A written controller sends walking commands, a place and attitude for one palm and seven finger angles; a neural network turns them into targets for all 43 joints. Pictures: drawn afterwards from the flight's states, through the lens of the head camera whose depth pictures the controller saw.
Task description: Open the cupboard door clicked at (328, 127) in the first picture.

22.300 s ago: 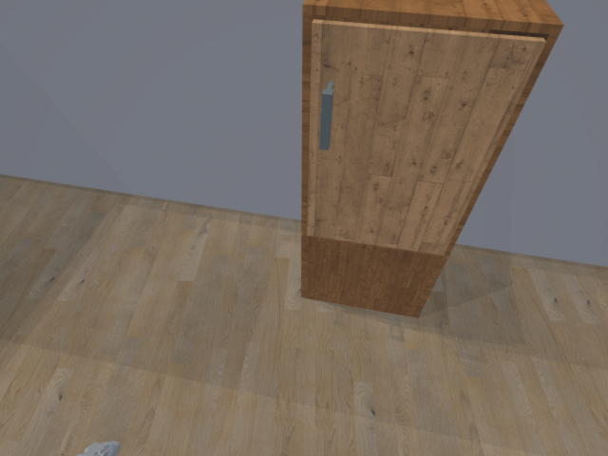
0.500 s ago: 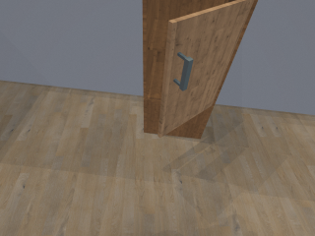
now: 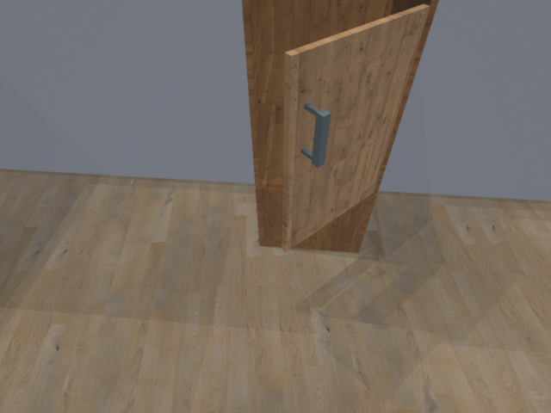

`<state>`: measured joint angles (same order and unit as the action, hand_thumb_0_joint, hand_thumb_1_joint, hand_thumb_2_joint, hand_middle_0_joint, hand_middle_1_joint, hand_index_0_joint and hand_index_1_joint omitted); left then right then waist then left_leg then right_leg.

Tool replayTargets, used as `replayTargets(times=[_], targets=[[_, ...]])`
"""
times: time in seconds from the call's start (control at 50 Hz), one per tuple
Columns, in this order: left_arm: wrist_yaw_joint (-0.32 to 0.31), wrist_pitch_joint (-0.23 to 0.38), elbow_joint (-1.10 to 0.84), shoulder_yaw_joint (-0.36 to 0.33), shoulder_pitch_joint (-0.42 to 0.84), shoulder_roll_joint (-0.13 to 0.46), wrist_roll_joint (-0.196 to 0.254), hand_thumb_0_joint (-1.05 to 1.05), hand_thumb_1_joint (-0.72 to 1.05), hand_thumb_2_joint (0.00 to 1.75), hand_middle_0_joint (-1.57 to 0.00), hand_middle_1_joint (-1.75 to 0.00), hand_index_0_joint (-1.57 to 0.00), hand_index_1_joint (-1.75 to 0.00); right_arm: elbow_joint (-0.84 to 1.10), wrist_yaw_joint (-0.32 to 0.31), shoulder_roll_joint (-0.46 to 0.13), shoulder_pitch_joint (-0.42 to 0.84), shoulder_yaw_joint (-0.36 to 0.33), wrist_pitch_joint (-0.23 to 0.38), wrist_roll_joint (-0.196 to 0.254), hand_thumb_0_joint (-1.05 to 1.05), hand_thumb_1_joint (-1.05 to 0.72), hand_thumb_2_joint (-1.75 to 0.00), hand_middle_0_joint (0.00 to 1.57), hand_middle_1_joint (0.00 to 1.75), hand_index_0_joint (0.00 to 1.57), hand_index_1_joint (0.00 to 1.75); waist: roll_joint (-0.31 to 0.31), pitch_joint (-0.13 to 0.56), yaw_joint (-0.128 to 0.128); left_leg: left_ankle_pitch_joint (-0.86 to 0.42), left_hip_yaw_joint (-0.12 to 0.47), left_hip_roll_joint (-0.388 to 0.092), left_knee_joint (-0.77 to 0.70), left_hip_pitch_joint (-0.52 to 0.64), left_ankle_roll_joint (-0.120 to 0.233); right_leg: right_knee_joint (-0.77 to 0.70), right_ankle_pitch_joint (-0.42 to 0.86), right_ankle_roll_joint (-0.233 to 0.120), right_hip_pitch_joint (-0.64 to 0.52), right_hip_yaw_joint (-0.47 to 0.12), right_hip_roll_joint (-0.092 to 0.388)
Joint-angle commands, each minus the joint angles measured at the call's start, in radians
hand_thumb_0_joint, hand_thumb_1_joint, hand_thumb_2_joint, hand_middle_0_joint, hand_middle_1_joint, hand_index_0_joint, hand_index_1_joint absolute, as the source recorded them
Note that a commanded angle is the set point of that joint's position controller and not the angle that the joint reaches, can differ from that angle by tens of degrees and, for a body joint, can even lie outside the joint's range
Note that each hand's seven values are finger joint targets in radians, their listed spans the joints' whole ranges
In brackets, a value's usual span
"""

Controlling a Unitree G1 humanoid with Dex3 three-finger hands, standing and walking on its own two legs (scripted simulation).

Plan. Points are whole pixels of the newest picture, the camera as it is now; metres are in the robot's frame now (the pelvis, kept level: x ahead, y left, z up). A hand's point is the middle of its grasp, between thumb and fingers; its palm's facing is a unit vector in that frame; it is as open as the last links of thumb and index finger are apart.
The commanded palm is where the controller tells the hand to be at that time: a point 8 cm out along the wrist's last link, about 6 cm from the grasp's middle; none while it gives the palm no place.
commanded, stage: let the arm hang, fingers relaxed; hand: left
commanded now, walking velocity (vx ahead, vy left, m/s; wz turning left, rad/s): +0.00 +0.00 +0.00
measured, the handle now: (313, 135) +0.63 -0.05 +0.06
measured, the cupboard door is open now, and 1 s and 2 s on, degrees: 43 43 43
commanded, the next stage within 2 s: look to check the result in 0.22 s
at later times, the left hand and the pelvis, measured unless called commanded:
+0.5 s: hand out of the picture +0.00 +0.16 -0.17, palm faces +0.04 -0.98 -0.18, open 7.4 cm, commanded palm none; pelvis +0.01 +0.00 +0.00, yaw +0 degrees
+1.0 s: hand out of the picture +0.03 +0.16 -0.17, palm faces +0.03 -0.98 -0.19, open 7.4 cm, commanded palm none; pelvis +0.03 -0.01 +0.00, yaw -1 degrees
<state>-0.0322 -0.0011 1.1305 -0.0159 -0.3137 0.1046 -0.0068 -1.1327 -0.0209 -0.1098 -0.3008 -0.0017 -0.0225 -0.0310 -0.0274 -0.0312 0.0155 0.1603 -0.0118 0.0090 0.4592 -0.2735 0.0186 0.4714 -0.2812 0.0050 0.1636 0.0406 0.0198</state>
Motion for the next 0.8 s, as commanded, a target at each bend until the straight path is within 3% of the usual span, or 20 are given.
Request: replayTargets(times=[0.0,0.2,0.52,0.58,0.78], targets=[[-0.009,0.006,-0.014,-0.024,-0.095,0.106,-0.004,0.0,0.9,0.9,-0.2,-0.3,-0.2,-0.3,0.024,-0.01,-0.094,-0.061,-0.02,0.013,0.003,0.0,-0.9,-0.9,0.2,0.3,0.2,0.3,0.019,-0.085,-0.01,0.099,0.102,-0.078,-0.112,-0.003,0.018,-0.121,-0.05,-0.045,0.1,-0.071,0.064],[-0.008,0.013,-0.015,-0.024,-0.068,0.117,-0.002,0.0,0.9,0.9,-0.2,-0.3,-0.2,-0.3,0.022,-0.013,-0.103,-0.045,-0.018,0.021,0.007,0.0,-0.9,-0.9,0.2,0.3,0.2,0.3,0.016,-0.054,-0.007,-0.029,0.092,-0.087,-0.097,0.049,0.016,-0.13,0.045,-0.042,0.06,-0.072,0.073],[-0.006,0.014,-0.002,-0.016,-0.061,0.128,0.0,0.0,0.9,0.9,-0.2,-0.3,-0.2,-0.3,0.014,-0.014,-0.131,-0.005,-0.016,0.02,0.009,0.0,-0.9,-0.9,0.2,0.3,0.2,0.3,0.018,-0.052,-0.005,-0.05,0.086,-0.09,-0.106,0.094,0.013,-0.152,0.066,-0.039,0.051,-0.077,0.074],[-0.005,0.017,-0.001,-0.017,-0.063,0.136,-0.001,0.0,0.9,0.9,-0.2,-0.3,-0.2,-0.3,0.015,-0.015,-0.14,0.002,-0.016,0.023,0.012,0.0,-0.9,-0.9,0.2,0.3,0.2,0.3,0.042,-0.044,-0.01,-0.073,0.087,-0.092,-0.102,0.103,0.016,-0.156,0.084,-0.038,0.04,-0.073,0.075],[-0.005,0.02,-0.004,-0.019,-0.047,0.147,0.0,0.0,0.9,0.9,-0.2,-0.3,-0.2,-0.3,0.013,-0.016,-0.152,0.015,-0.015,0.027,0.012,0.0,-0.9,-0.9,0.2,0.3,0.2,0.3,0.023,-0.032,-0.011,-0.104,0.083,-0.094,-0.105,0.112,0.014,-0.161,0.115,-0.037,0.014,-0.075,0.076]])
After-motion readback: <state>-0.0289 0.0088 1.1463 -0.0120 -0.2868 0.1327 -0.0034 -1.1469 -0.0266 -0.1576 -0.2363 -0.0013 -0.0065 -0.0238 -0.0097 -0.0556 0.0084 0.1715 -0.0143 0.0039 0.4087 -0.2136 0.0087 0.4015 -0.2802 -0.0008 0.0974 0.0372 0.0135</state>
